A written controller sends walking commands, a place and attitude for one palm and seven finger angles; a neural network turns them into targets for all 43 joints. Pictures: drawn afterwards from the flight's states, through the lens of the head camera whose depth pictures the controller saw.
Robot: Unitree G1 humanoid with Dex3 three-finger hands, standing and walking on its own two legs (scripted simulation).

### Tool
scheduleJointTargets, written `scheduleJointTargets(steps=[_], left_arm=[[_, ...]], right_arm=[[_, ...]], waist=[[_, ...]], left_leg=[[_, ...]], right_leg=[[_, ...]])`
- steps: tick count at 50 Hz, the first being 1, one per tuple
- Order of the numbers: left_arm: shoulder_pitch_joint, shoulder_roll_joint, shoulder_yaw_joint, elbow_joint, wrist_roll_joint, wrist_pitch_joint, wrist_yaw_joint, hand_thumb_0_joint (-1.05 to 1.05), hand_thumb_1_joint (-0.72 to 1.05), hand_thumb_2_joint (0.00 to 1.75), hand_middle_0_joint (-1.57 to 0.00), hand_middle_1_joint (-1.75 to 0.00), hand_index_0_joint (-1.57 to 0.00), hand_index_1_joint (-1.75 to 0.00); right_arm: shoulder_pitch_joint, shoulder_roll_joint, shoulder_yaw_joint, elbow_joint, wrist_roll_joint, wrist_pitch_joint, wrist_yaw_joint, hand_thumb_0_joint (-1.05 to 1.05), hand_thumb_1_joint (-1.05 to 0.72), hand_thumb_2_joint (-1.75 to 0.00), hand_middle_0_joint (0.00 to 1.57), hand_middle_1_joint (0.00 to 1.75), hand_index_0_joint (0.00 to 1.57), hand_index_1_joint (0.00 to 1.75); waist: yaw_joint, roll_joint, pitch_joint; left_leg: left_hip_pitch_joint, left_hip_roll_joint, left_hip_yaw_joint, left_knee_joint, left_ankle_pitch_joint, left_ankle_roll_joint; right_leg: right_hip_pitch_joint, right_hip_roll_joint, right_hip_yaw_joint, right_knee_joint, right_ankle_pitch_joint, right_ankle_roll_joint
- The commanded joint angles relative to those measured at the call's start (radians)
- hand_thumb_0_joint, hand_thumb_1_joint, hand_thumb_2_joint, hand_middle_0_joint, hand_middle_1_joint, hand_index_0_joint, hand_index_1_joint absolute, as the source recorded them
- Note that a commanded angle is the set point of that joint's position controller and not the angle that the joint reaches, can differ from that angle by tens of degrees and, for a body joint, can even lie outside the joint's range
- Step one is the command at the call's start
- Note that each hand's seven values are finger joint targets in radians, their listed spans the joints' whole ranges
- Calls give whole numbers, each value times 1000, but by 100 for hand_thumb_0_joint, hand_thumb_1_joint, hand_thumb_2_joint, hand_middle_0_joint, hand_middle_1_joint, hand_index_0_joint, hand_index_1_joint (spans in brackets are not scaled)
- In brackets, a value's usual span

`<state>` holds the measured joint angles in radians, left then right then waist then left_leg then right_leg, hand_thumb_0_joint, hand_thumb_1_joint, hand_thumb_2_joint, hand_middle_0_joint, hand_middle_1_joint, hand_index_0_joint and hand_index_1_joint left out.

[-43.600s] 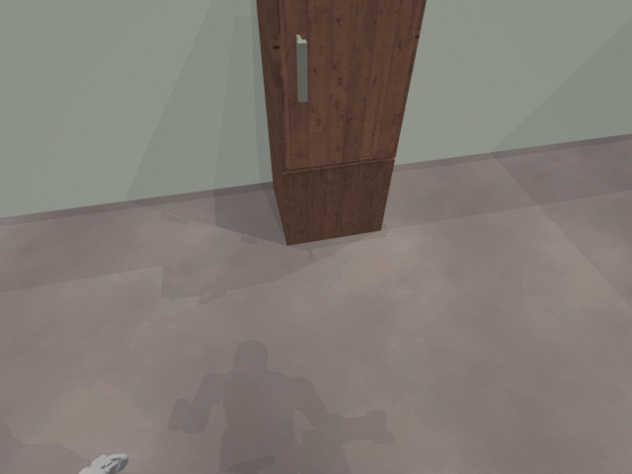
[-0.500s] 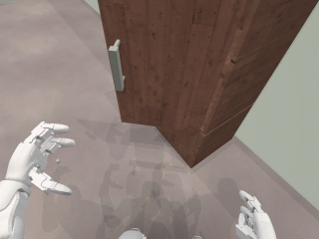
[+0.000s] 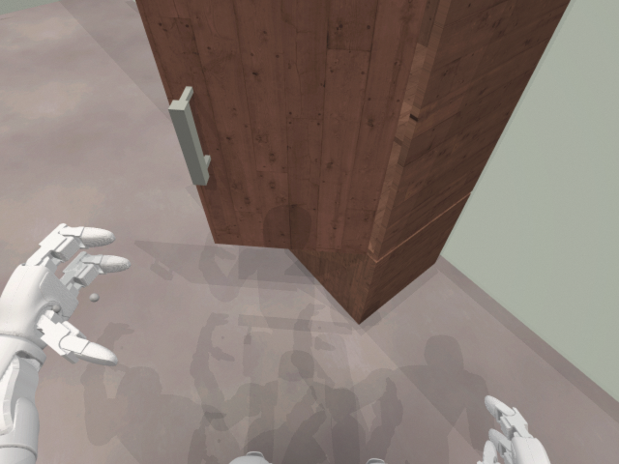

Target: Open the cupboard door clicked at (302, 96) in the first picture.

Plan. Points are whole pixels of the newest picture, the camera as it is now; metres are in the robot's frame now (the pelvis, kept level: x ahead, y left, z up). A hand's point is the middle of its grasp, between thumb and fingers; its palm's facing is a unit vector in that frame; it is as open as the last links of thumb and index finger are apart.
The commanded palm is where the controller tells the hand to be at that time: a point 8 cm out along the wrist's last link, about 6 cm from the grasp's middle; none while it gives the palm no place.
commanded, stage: raise the hand with hooked fingers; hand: left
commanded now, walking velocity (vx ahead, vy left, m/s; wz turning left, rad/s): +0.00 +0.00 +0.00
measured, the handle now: (194, 138) +0.60 +0.23 +0.06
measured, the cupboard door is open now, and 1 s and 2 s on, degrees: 47 47 47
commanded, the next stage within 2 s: move the hooked fingers beside the handle in 0.24 s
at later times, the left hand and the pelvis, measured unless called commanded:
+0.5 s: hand (87, 293) +0.29 +0.28 +0.08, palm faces -0.01 -1.00 -0.01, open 14.0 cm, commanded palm +0.28 +0.32 +0.07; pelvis -0.01 +0.01 +0.00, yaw +1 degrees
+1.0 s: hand (120, 226) +0.39 +0.28 +0.08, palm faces -0.03 -1.00 -0.02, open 14.0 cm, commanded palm +0.38 +0.33 +0.07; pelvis -0.01 +0.01 -0.01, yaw -1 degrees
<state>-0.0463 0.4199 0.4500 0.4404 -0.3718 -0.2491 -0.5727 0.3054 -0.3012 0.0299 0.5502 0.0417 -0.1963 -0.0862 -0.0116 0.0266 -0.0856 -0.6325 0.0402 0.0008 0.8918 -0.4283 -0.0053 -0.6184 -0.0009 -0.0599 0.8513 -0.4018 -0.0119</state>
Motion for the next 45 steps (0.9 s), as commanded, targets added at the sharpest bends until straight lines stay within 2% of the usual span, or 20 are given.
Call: scheduleJointTargets(steps=[1, 5, 8, 9, 10, 11, 14, 17, 19, 24, 25, 28, 31, 32, 35, 36, 40, 41, 42, 45], left_arm=[[-199, 295, 114, -223, -23, -87, 17, 0, -50, 30, -30, -120, -30, -120], [-207, 273, 84, -200, -22, -84, 10, 0, -50, 30, -30, -120, -30, -120], [-207, 275, 86, -185, -20, -79, 4, 0, -50, 30, -30, -120, -30, -120], [-205, 279, 92, -191, -22, -80, 3, 0, -50, 30, -30, -120, -30, -120], [-213, 284, 92, -187, -26, -77, -1, 0, -50, 30, -30, -120, -30, -120], [-212, 281, 92, -179, -27, -76, -2, 0, -50, 30, -30, -120, -30, -120], [-212, 274, 90, -172, -25, -81, 2, 0, -50, 30, -30, -120, -30, -120], [-219, 274, 89, -173, -26, -85, -1, 0, -50, 30, -30, -120, -30, -120], [-301, 260, 61, -163, -16, -88, 2, 0, -50, 30, -30, -120, -30, -120], [-460, 271, 30, -78, 9, -85, 4, 0, -50, 30, -30, -120, -30, -120], [-489, 277, 25, -70, 10, -85, 2, 0, -50, 30, -30, -120, -30, -120], [-570, 291, 14, -39, 38, -89, 9, 0, -50, 30, -30, -120, -30, -120], [-584, 338, 56, 19, 45, -91, 18, 0, -50, 30, -30, -120, -30, -120], [-594, 340, 57, 32, 47, -94, 22, 0, -50, 30, -30, -120, -30, -120], [-592, 344, 62, 91, 53, -85, 30, 0, -50, 30, -30, -120, -30, -120], [-620, 335, 47, 101, 61, -83, 32, 0, -50, 30, -30, -120, -30, -120], [-672, 343, 45, 152, 74, -84, 39, 0, -50, 30, -30, -120, -30, -120], [-676, 376, 71, 177, 78, -86, 40, 0, -50, 30, -30, -120, -30, -120], [-718, 385, 69, 183, 84, -95, 41, 0, -50, 30, -30, -120, -30, -120], [-812, 405, 74, 202, 85, -125, 38, 0, -50, 30, -30, -120, -30, -120]], right_arm=[[-30, -119, -54, -141, 0, -49, -5, 0, -90, -90, 20, 30, 20, 30], [-33, -120, -51, -140, 3, -46, -11, 0, -90, -90, 20, 30, 20, 30], [-35, -120, -51, -138, 6, -47, -15, 0, -90, -90, 20, 30, 20, 30], [-38, -119, -51, -139, 6, -49, -16, 0, -90, -90, 20, 30, 20, 30], [-34, -123, -49, -140, 3, -48, -16, 0, -90, -90, 20, 30, 20, 30], [-39, -119, -48, -140, 6, -47, -16, 0, -90, -90, 20, 30, 20, 30], [-40, -120, -48, -141, 6, -50, -16, 0, -90, -90, 20, 30, 20, 30], [-40, -119, -47, -141, 5, -51, -17, 0, -90, -90, 20, 30, 20, 30], [-37, -123, -46, -130, 6, -50, -22, 0, -90, -90, 20, 30, 20, 30], [-22, -130, -43, -102, 7, -47, -32, 0, -90, -90, 20, 30, 20, 30], [-16, -133, -41, -103, 4, -45, -33, 0, -90, -90, 20, 30, 20, 30], [-6, -132, -42, -91, 3, -40, -33, 0, -90, -90, 20, 30, 20, 30], [10, -138, -43, -88, -1, -30, -28, 0, -90, -90, 20, 30, 20, 30], [12, -138, -43, -87, -1, -26, -26, 0, -90, -90, 20, 30, 20, 30], [26, -141, -43, -91, -3, -11, -16, 0, -90, -90, 20, 30, 20, 30], [31, -141, -43, -91, -2, -5, -12, 0, -90, -90, 20, 30, 20, 30], [57, -148, -49, -90, -4, 18, -3, 0, -90, -90, 20, 30, 20, 30], [68, -152, -53, -86, -4, 26, -2, 0, -90, -90, 20, 30, 20, 30], [74, -154, -53, -81, -4, 32, -1, 0, -90, -90, 20, 30, 20, 30], [89, -155, -53, -70, -7, 45, -3, 0, -90, -90, 20, 30, 20, 30]], waist=[[13, 47, -253], [2, 33, -211], [3, 26, -222], [6, 47, -226], [6, 25, -226], [6, 42, -217], [6, 18, -214], [10, 36, -228], [-11, 37, -211], [-33, 56, -189], [-33, 40, -196], [-35, 87, -246], [-22, 50, -289], [-19, 62, -299], [-9, 82, -291], [-20, 70, -290], [-30, 56, -292], [-27, 44, -298], [-40, 34, -300], [-50, 39, -326]], left_leg=[[103, -46, 4, -112, 271, 30], [90, -43, 2, -115, 231, 32], [95, -44, 0, -125, 215, 31], [101, -44, 1, -123, 223, 31], [101, -43, -1, -119, 234, 32], [98, -43, 1, -122, 222, 30], [101, -43, -6, -132, 215, 29], [114, -44, -6, -131, 224, 28], [118, -42, -12, -133, 211, 27], [109, -40, -23, -134, 142, 25], [108, -39, -27, -129, 151, 26], [139, -39, -33, -128, 174, 23], [132, -34, -40, -121, 203, 19], [131, -35, -38, -120, 215, 19], [115, -35, -37, -117, 238, 14], [116, -32, -38, -118, 246, 14], [99, -31, -30, -105, 266, 18], [85, -28, -29, -105, 255, 17], [81, -28, -27, -100, 251, 20], [69, -30, -22, -81, 255, 25]], right_leg=[[188, 18, 60, -119, 253, -6], [168, 18, 71, -135, 204, -6], [168, 15, 66, -142, 187, -2], [169, 13, 68, -141, 198, -3], [173, 19, 64, -133, 209, -7], [162, 18, 67, -138, 197, -5], [157, 18, 52, -134, 188, -5], [156, 22, 49, -125, 198, -8], [121, 23, 38, -120, 186, -7], [64, 20, 40, -125, 104, -10], [69, 25, 38, -117, 108, -15], [52, 21, 32, -101, 131, -16], [72, 25, 25, -84, 155, -18], [75, 23, 25, -80, 168, -18], [72, 27, 22, -69, 188, -23], [60, 26, 17, -65, 197, -20], [51, 30, 21, -58, 221, -20], [54, 30, 23, -59, 215, -17], [48, 29, 24, -59, 216, -14], [55, 32, 36, -50, 227, -15]])
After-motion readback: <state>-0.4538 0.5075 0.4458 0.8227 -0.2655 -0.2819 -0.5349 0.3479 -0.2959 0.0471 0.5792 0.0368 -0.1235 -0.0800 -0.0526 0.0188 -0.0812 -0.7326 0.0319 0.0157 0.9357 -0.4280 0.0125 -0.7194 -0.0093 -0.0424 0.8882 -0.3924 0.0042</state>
